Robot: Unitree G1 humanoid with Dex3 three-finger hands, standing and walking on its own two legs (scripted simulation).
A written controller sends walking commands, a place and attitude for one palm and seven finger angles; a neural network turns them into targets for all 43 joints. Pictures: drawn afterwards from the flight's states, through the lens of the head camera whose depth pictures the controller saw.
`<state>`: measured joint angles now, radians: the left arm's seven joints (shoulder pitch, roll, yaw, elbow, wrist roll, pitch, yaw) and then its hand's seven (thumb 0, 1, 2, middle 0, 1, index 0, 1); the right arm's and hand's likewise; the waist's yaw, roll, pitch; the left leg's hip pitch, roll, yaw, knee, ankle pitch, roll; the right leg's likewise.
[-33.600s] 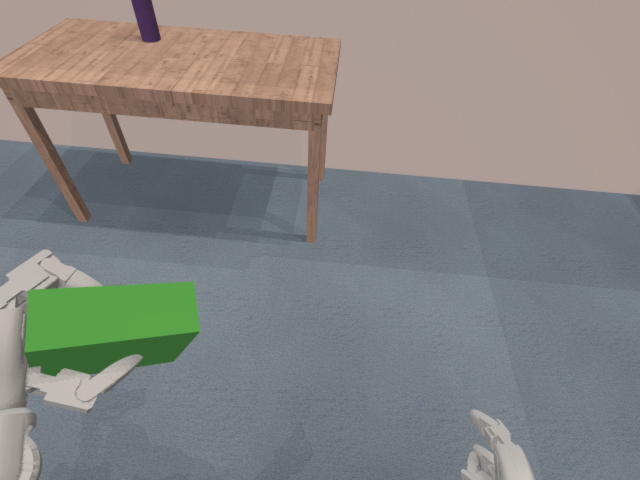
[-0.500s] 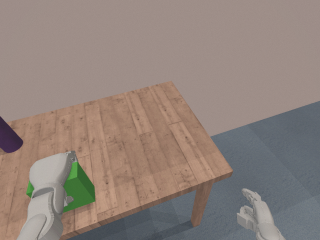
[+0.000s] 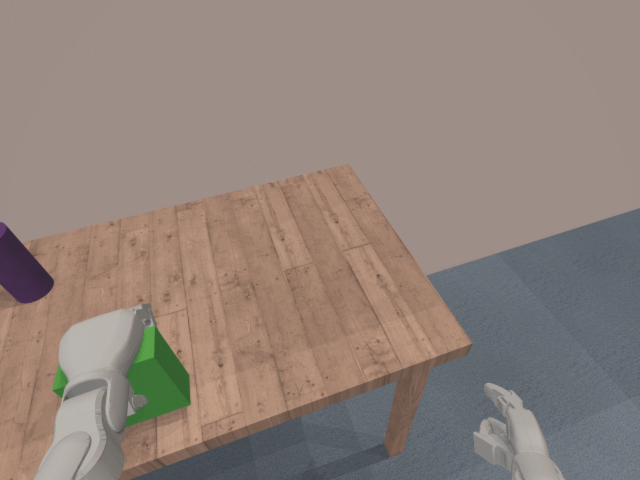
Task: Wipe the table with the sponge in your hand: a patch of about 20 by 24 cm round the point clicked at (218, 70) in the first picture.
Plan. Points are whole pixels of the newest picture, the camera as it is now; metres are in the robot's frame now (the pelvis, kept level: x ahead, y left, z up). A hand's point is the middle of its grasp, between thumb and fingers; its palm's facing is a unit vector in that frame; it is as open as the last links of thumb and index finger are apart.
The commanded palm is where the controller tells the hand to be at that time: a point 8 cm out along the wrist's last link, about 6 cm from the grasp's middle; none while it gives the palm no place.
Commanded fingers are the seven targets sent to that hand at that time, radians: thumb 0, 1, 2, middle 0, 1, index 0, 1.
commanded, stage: move the sponge above the wiping area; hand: left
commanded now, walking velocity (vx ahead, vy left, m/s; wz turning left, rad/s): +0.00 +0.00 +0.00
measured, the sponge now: (136, 389) +0.21 +0.30 -0.03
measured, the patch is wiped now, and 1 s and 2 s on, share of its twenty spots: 0.00 0.00 0.10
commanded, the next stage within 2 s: lower the sponge onto the table in 0.10 s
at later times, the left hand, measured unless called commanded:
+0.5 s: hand (131, 358) +0.23 +0.30 +0.02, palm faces -0.05 -0.11 -0.99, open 9.4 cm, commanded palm +0.21 +0.29 +0.09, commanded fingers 0.00 0.10 1.30 -1.20 -1.60 -1.20 -1.60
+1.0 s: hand (144, 365) +0.23 +0.29 +0.01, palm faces -0.08 -0.11 -0.99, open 9.4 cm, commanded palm +0.21 +0.28 +0.07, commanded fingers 0.00 0.10 1.30 -1.20 -1.60 -1.20 -1.60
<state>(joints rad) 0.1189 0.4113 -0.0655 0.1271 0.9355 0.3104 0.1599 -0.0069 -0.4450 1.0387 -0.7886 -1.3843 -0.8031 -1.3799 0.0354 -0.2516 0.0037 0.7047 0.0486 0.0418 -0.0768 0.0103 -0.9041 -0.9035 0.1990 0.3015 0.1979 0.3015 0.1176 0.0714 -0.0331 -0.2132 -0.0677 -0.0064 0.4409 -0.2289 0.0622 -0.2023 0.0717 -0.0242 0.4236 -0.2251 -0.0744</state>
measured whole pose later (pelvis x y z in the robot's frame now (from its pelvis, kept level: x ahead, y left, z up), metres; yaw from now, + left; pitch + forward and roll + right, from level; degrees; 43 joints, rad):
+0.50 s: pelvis +0.00 +0.01 +0.00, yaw +0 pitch +0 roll +0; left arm 0.11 0.39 -0.10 0.09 0.95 0.35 0.15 -0.01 -0.45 1.04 -0.79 -1.38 -0.80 -1.38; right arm 0.02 -0.25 0.01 0.70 0.05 0.06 -0.06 0.01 -0.90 -0.90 0.20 0.30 0.20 0.30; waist 0.12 0.07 -0.03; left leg -0.20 -0.07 0.00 0.43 -0.23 0.07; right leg -0.19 0.07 -0.02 0.41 -0.22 -0.07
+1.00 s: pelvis +0.01 +0.00 +0.00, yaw +0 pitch +1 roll +0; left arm 0.11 0.37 -0.10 0.17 0.96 0.36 0.20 -0.01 -0.45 1.04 -0.79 -1.38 -0.80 -1.38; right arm 0.03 -0.25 0.01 0.70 0.05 0.07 -0.06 0.01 -0.90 -0.90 0.20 0.30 0.20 0.30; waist 0.11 0.07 -0.04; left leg -0.23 -0.06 0.00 0.45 -0.24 0.06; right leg -0.22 0.08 -0.02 0.43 -0.24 -0.08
